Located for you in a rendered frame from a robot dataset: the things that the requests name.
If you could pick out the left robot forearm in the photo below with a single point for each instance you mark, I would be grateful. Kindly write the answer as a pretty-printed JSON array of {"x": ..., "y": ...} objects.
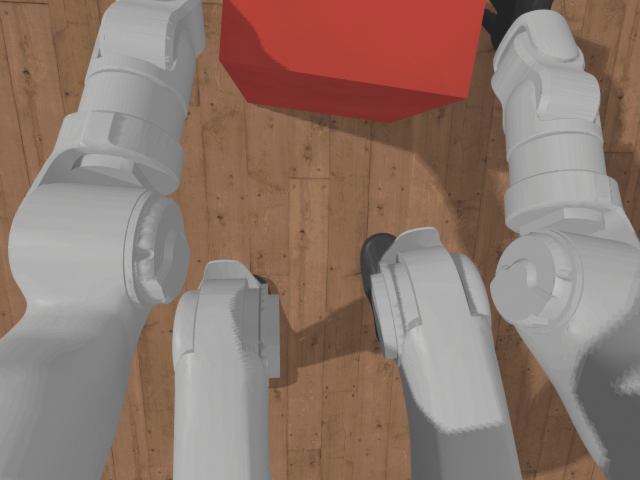
[{"x": 128, "y": 126}]

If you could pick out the carton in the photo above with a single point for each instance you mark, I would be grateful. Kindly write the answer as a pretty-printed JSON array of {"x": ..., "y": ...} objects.
[{"x": 378, "y": 60}]

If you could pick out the right robot forearm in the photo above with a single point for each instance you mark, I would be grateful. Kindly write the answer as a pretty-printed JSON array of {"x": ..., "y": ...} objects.
[{"x": 554, "y": 140}]

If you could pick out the robot left foot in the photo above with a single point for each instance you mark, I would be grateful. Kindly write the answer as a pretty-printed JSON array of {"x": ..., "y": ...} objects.
[{"x": 261, "y": 281}]

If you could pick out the robot right hand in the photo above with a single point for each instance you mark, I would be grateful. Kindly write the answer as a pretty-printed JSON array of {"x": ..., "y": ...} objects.
[{"x": 507, "y": 12}]

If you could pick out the robot left thigh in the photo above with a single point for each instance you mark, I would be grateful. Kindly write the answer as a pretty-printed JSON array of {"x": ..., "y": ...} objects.
[{"x": 222, "y": 385}]

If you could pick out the robot right upper arm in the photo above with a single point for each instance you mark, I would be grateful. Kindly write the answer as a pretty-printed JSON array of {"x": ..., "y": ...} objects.
[{"x": 575, "y": 301}]

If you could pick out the robot left upper arm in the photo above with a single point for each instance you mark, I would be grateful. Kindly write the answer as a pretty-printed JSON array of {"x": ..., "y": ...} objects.
[{"x": 91, "y": 261}]

